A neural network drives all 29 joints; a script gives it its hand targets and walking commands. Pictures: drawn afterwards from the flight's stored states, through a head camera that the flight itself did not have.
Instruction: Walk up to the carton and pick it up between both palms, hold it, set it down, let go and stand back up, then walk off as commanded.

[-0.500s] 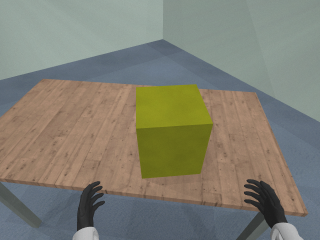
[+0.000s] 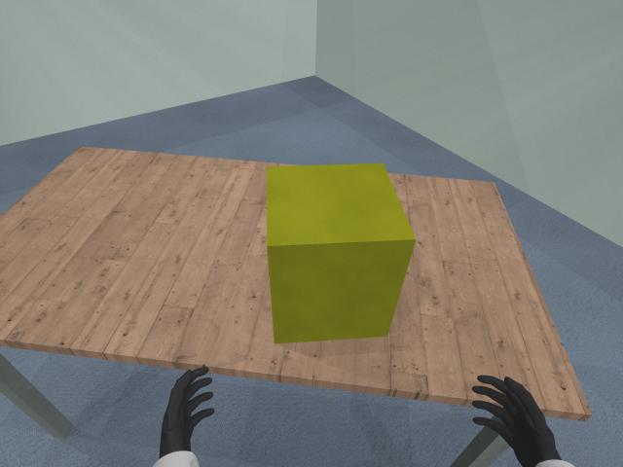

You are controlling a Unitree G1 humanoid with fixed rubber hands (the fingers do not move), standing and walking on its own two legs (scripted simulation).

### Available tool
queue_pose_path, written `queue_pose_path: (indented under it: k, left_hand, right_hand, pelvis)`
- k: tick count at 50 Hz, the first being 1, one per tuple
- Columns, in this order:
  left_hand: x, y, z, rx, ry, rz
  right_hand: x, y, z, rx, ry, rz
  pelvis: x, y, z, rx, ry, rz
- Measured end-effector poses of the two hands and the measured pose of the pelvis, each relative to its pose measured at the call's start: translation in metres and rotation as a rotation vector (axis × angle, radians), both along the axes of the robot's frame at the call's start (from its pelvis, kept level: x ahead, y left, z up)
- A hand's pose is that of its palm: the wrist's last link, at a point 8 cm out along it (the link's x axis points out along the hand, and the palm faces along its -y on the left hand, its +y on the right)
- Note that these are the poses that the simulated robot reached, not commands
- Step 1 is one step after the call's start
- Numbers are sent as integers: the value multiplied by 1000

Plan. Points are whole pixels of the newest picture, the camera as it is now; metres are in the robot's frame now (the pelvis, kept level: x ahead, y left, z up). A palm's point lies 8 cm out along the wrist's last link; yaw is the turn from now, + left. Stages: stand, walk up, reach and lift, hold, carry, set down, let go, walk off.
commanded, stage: set down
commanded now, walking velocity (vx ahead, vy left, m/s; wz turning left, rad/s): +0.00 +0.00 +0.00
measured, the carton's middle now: (328, 253) +0.50 +0.04 -0.01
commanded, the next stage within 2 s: none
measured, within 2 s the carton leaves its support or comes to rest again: neither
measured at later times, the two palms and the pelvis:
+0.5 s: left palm (178, 455) +0.16 +0.21 -0.05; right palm (536, 464) +0.20 -0.24 -0.04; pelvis +0.01 +0.00 +0.00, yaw +0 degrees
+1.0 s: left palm (167, 456) +0.16 +0.22 -0.07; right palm out of the picture +0.19 -0.22 -0.05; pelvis +0.01 +0.01 +0.00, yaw +0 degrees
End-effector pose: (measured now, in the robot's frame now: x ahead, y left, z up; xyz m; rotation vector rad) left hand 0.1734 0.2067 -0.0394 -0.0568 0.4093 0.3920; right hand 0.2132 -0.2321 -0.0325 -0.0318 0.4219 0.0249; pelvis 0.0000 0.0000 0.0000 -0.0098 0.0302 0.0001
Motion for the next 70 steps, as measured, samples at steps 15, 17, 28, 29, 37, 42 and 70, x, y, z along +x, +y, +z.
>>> queue_pose_path:
  k: [15, 17, 28, 29, 37, 42, 70]
  left_hand:
    - [-1, -1, -9, -2, 42, -46]
    - [-4, -1, -11, -4, 51, -47]
    - [-14, 3, -16, -7, 94, -69]
    - [-14, 4, -16, -6, 101, -73]
    - [-17, 15, -21, 6, 161, -87]
    - [-16, 18, -23, 4, 185, -100]
    - [-14, 27, -34, -20, 324, -177]
  right_hand:
    - [-5, -2, -4, -45, 30, -23]
    - [-7, -3, -5, -47, 35, -28]
    - [-19, -2, -11, -95, 86, -19]
    - [-20, -2, -12, -100, 93, -17]
    - [-23, 3, -16, -127, 139, 0]
    - [-22, 7, -16, -135, 143, 8]
    - [-28, 24, -32, -204, 232, 12]
  pelvis:
    - [14, 3, 0, 2, -28, 4]
    - [14, 3, 0, 2, -32, 4]
    - [11, 5, 0, 3, -57, 6]
    - [11, 5, 0, 3, -58, 6]
    - [11, 8, 0, 4, -62, 8]
    - [11, 9, 0, 4, -62, 8]
    - [13, 10, 0, 4, -72, 9]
